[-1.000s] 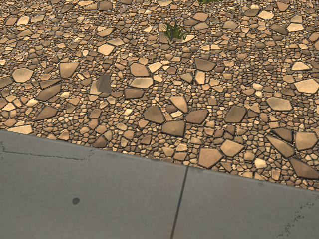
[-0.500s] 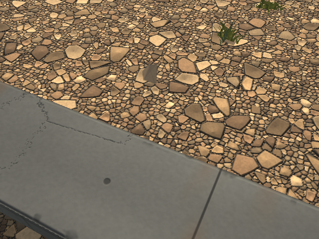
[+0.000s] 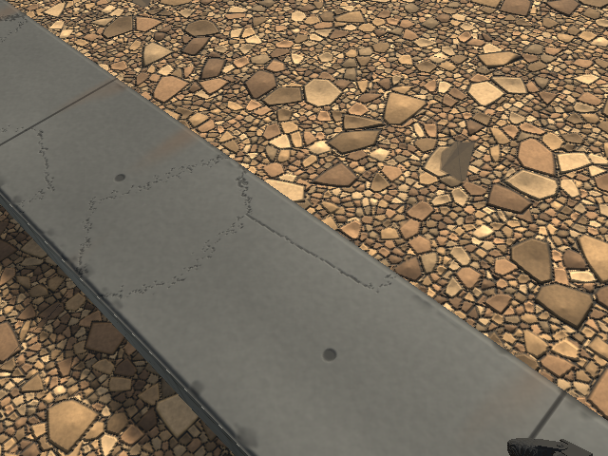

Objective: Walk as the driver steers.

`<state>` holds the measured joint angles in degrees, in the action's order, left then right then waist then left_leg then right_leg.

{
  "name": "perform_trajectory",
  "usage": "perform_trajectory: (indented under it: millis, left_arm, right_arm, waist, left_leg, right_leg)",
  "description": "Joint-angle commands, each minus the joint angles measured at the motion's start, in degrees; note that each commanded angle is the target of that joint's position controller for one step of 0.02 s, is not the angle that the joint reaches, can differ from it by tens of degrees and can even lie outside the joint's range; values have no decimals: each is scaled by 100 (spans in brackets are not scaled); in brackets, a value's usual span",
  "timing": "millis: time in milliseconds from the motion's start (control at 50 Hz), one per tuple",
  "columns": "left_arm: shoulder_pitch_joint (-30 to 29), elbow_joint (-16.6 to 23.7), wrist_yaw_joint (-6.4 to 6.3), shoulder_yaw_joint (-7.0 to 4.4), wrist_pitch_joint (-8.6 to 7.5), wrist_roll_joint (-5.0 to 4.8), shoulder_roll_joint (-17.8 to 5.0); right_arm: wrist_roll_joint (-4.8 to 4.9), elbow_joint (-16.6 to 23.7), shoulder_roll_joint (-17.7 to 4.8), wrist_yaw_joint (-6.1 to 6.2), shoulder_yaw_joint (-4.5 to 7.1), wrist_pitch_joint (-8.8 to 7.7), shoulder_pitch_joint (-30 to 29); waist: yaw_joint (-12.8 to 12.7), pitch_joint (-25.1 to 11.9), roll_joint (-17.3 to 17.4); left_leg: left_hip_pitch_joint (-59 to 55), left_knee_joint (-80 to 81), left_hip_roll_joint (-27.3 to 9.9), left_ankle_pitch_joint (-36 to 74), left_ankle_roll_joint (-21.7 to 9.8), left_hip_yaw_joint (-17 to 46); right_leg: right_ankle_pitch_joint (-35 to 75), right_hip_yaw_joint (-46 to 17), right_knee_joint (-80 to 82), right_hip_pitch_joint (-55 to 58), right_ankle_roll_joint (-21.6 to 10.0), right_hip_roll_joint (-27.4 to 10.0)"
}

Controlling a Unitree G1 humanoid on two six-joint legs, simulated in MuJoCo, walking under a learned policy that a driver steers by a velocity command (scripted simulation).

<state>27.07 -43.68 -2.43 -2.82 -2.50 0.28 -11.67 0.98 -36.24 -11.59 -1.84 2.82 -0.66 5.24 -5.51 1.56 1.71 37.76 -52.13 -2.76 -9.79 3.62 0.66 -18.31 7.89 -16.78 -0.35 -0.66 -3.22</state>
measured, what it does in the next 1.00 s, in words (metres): climbs, turning right: left foot, then right foot 0.17 m higher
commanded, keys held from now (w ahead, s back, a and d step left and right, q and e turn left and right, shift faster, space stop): w+e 0.18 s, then e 0.70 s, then w+e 0.02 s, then w+q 0.10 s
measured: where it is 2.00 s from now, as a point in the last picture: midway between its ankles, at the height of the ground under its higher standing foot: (446, 264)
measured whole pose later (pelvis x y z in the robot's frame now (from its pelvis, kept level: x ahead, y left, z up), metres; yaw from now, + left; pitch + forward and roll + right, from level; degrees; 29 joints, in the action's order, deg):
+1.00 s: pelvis +0.31 -0.04 +0.16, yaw -32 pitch +4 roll +3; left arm 14.0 -36.6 -3.0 -0.7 0.0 -0.6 -13.1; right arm 0.4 -34.6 -12.0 3.3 -0.7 -1.3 8.1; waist -1.8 -1.7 2.5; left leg 50.2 -74.9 -1.4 -4.9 3.4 3.2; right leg -12.2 -8.2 -27.9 -18.1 -6.8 8.0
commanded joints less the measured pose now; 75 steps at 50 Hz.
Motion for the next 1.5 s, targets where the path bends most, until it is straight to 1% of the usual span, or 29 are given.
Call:
perform_trajectory:
  millis: [20, 100, 120, 140, 160, 180, 200, 220, 300, 400, 520, 560, 600, 620, 640, 660, 680, 720, 820, 880, 940, 1020, 1180, 1320, 1420, 1440, 1460, 1480, 1500]
  left_arm:
    - [-146, 275, 17, -307, -65, -96, -1190]
    - [-684, 142, 20, -305, -24, -288, -1199]
    - [-801, 209, 44, -245, -44, -224, -960]
    - [-527, 339, 138, 25, -93, 22, 27]
    - [491, -94, 190, -53, -164, -328, -181]
    - [59, -40, 216, -161, -146, -440, -489]
    - [-978, 374, 169, -117, -26, 161, -239]
    - [-1258, 483, 158, -85, 21, 230, -79]
    - [-1954, 978, 162, 147, 254, 72, 572]
    - [-2941, 1814, 29, 332, 512, 166, 565]
    - [-3191, 1965, 227, 446, 644, -13, 777]
    - [-2406, 1738, 214, 347, 690, -31, 420]
    - [-1427, 1655, 252, 122, 566, 58, -273]
    - [-1494, 1653, 251, -153, 533, 75, -1117]
    - [-1858, 1792, 136, -422, 695, 27, -1495]
    - [-2192, 1726, 111, -365, 671, 69, -1277]
    - [-2204, 1696, 199, 25, 355, 104, -859]
    - [-2383, 1209, 352, 111, 108, -61, -331]
    - [-2108, 936, 265, 12, 86, -166, -649]
    - [-1801, 1184, -73, -51, 303, -132, -827]
    - [-1391, 1156, -165, 23, 221, -111, -823]
    - [-798, 802, 3, 59, 100, 32, -799]
    - [-728, 285, 168, 19, -203, 33, -899]
    - [-344, -105, 259, -30, -158, -100, -1201]
    - [-424, -217, 227, -54, -92, -55, -1480]
    - [-401, -140, 206, -39, -151, 19, -1474]
    - [-132, 162, 246, 158, -296, 204, -880]
    - [72, 124, 328, 258, -481, 142, -802]
    - [-539, 211, 388, 95, -558, -103, -1321]
  right_arm:
    - [90, 566, -270, -37, 59, -163, -603]
    - [-33, 216, -859, 46, 437, -232, 971]
    - [-98, -70, -1011, 81, 532, -208, 1818]
    - [-189, -155, -1600, 175, 590, -125, 2162]
    - [-368, -238, -1562, 154, 543, -121, 2435]
    - [-254, -324, -1117, 101, 465, -115, 2161]
    - [-518, -273, -754, 144, 287, -131, 1458]
    - [-487, -412, -452, 134, 180, -213, 1264]
    - [-390, -1090, -202, 144, -13, -392, 1957]
    - [-324, -1416, -297, 188, -139, -430, 1891]
    - [-144, -1289, -1050, 581, 11, -183, 2346]
    - [-111, -1018, -1363, 555, 134, -107, 1999]
    - [-64, -771, -1645, 364, 249, -126, 1889]
    - [-67, -93, -1101, 178, 141, -158, 1342]
    - [-351, 256, -911, 3, 195, -143, 826]
    - [-427, 463, -301, 60, 80, -54, 931]
    - [26, 330, -610, 161, 73, -103, 458]
    - [-73, 323, -316, 385, -61, -156, 1123]
    - [-266, 490, -319, 530, -236, -110, 1048]
    - [-186, 785, -279, 678, -290, -39, 123]
    - [-35, 520, -415, 582, -253, -54, 407]
    - [11, 379, -578, 417, -114, -251, 133]
    - [52, 199, -650, 166, 26, -376, -40]
    - [68, 530, -441, -179, -142, -467, -837]
    - [96, 334, -1153, -172, 183, -431, 769]
    - [120, 178, -1467, -63, 312, -396, 1600]
    - [-6, 128, -2092, 30, 434, -364, 2328]
    - [-47, 169, -1804, 74, 351, -381, 2449]
    - [-76, 207, -1404, 104, 270, -359, 2244]
  waist:
    - [172, 316, -1117]
    - [1228, -659, -1046]
    - [1553, -1129, -819]
    - [1150, -1586, 1299]
    - [1205, -2580, 1493]
    - [1146, -1707, 768]
    - [857, -550, 253]
    - [699, -190, 118]
    - [523, -80, 561]
    - [70, 566, 33]
    - [458, -480, 485]
    - [176, -1293, 1146]
    - [-271, -2038, 1314]
    - [-315, -1962, -753]
    - [-242, -2339, -1193]
    - [253, -1970, -898]
    - [144, -1152, -558]
    - [997, -43, -409]
    - [1172, -347, -452]
    - [716, -1064, -680]
    - [494, -1402, -546]
    - [160, -501, -790]
    - [22, 166, -676]
    - [-282, 634, -496]
    - [862, -692, -801]
    - [1247, -1176, -682]
    - [1181, -2134, 764]
    - [1089, -3278, 1212]
    - [1300, -2669, 609]
  left_leg:
    - [-604, 1044, 248, -37, -194, -448]
    - [-2647, 3023, 493, 1025, -727, -388]
    - [-4519, 2772, 66, 1585, -711, 5]
    - [-5844, 2368, -1492, 3540, -946, 1818]
    - [-5802, 3331, -2407, 913, -2074, 3696]
    - [-5180, 3812, -2207, -1544, -2135, 3388]
    - [-3819, 3941, -1807, -1638, -1668, 2269]
    - [-3327, 3805, -1550, -613, -1470, 1645]
    - [-2914, 3676, -1705, 197, -1275, 828]
    - [-1948, 4318, -1447, -456, -896, -301]
    - [-3886, 4387, -1120, 5686, -1175, -1544]
    - [-4493, 3036, -1404, 9035, -1187, -1619]
    - [-3803, 482, -1430, 8984, -1003, -1540]
    - [-1289, -2032, -329, 3298, -511, -1345]
    - [-77, -4350, 730, -773, -322, -73]
    - [505, -5359, 491, -722, -360, 556]
    - [789, -5946, 651, -1144, -434, 710]
    - [984, -5763, 274, -855, -582, 469]
    - [982, -3671, 177, 25, -392, 87]
    - [1262, -2569, 260, 97, -41, 106]
    - [1987, -2530, 27, 464, 79, 386]
    - [2458, -1732, -84, 866, -118, 409]
    - [2224, -433, -50, 1040, -372, 572]
    - [1175, 1379, -172, 856, -563, -317]
    - [-2035, 2229, 729, 714, -1159, -892]
    - [-3753, 2116, 439, 1002, -1352, -362]
    - [-6302, 1836, -1232, 1115, -2194, 2032]
    - [-6840, 2798, -2105, 493, -2842, 4514]
    - [-6253, 3051, -1772, 80, -2384, 3763]
  right_leg:
    - [2791, -1040, 643, -310, -1050, -1205]
    - [4890, -847, -1330, 72, -640, -853]
    - [3563, -815, -2639, -1344, -403, -545]
    - [-1556, -711, -5274, -3359, 34, 385]
    - [-1585, -1982, -7425, -3971, 140, 613]
    - [-1110, -1754, -8477, -4907, 118, 341]
    - [-382, -947, -8897, -5064, -120, 283]
    - [-231, -829, -9438, -5269, -198, 273]
    - [-601, -1125, -11735, -6724, -524, 614]
    - [-472, -908, -11086, -7387, -489, 523]
    - [-1296, 472, -6848, -4906, -628, 268]
    - [-1876, 483, -6038, -3805, -818, 699]
    - [-1833, -836, -4448, -1890, -1141, 974]
    - [-2180, -4162, -2387, -1154, -1801, -419]
    - [-1179, -6672, -449, -1108, -2048, -987]
    - [-475, -6045, -443, -1496, -1978, -1283]
    - [-357, -5567, -479, -2389, -1793, -1265]
    - [-235, -3876, -1062, -3586, -1107, -512]
    - [2440, -2238, -1273, -2809, -720, 400]
    - [3995, -2806, -925, -1190, -466, 86]
    - [1676, -3154, -501, -64, -627, -258]
    - [-120, -3349, 156, 14, -896, -606]
    - [756, -2555, 734, 351, -1096, -917]
    - [1827, -1612, 1025, 461, -1124, -1045]
    - [6823, -746, -1394, 522, -603, -759]
    - [6220, -679, -2583, -618, -416, -612]
    - [2243, -529, -5032, -2942, -70, 205]
    - [-1242, -1420, -6441, -3714, 63, 802]
    - [-798, -1688, -6784, -4119, 5, 347]
Next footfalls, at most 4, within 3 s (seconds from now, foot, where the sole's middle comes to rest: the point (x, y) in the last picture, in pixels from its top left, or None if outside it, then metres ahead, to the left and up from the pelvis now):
0.12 left None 0.18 0.15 -0.78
0.60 right None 0.33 -0.09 -0.61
1.44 left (382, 294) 0.77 -0.03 -0.61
1.98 right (515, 216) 1.01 -0.34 -0.61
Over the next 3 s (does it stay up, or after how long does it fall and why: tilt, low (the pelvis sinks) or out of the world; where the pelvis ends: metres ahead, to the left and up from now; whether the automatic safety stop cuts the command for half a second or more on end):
stays up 1.27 -0.43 0.15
